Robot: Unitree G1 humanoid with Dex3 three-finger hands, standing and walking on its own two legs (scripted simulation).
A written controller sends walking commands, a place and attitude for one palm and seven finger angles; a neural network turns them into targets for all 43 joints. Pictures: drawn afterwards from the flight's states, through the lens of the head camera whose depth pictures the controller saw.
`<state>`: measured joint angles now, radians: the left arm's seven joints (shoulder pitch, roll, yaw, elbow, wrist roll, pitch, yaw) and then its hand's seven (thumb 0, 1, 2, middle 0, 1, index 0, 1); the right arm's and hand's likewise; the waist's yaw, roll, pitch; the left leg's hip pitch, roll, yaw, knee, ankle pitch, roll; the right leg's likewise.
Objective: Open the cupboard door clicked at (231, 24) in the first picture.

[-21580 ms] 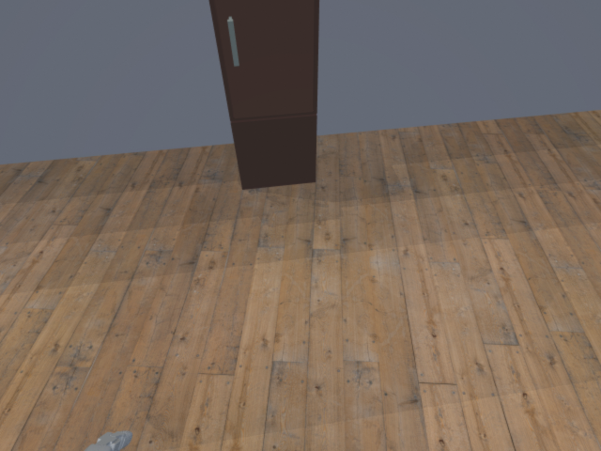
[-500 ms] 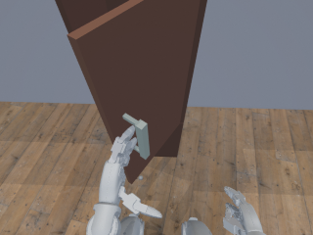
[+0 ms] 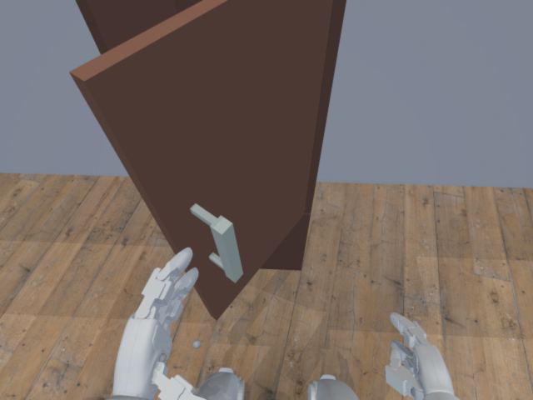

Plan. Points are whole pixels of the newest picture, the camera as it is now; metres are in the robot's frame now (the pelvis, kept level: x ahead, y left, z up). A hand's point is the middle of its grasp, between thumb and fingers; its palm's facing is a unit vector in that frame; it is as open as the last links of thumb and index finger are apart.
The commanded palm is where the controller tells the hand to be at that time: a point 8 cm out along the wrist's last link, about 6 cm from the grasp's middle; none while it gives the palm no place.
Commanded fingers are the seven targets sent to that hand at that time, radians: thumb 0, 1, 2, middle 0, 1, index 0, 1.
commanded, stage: slide the hand sideways off the handle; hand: left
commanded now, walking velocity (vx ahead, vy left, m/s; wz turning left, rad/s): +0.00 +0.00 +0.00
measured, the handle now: (218, 245) +0.32 +0.09 +0.07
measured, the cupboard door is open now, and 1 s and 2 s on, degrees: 56 56 56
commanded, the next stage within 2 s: draw the hand back to the body in 0.18 s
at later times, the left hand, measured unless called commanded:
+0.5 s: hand (141, 353) +0.17 +0.15 +0.09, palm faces +0.00 -1.00 -0.08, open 16.3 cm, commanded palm +0.14 +0.21 +0.10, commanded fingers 0.00 -0.50 0.30 -0.15 -0.30 -0.15 -0.30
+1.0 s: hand (39, 329) +0.18 +0.22 +0.16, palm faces +0.20 -0.92 -0.34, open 14.8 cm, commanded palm +0.14 +0.28 +0.19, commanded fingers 0.00 0.09 0.56 -0.17 -0.30 -0.17 -0.30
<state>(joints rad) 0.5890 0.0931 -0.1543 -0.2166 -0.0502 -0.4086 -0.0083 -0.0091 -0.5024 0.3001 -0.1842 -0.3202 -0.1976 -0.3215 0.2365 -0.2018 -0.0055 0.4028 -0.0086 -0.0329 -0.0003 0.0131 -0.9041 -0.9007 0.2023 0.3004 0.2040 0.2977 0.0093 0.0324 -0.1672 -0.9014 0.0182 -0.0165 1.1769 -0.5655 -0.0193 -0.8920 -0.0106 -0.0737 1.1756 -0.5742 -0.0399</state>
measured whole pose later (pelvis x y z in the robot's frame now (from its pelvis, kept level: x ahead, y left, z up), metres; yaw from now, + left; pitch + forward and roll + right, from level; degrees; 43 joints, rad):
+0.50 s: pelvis -0.01 +0.01 +0.00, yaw +0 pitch +14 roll -1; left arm 0.62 0.18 0.00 -0.34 -0.18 -0.33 -0.11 -0.01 -0.50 0.30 -0.15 -0.31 -0.15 -0.30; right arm 0.25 -0.19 0.00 0.40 0.03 -0.02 -0.06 0.01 -0.90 -0.90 0.20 0.30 0.20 0.30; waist 0.02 0.06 -0.17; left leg -0.87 0.02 -0.03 1.18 -0.55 -0.01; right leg -0.85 -0.01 -0.09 1.16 -0.55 -0.03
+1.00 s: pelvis +0.01 +0.03 +0.06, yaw +0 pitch +6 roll -2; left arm 0.70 0.29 0.09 -0.49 -0.05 -0.04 0.09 -0.01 -0.23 0.42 -0.16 -0.31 -0.16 -0.30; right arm 0.28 -0.21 0.04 0.43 0.03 -0.06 -0.11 0.01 -0.90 -0.90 0.20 0.30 0.20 0.30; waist 0.03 0.07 -0.13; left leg -0.49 0.00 0.00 0.84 -0.44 0.02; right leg -0.46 -0.02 -0.06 0.78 -0.42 0.01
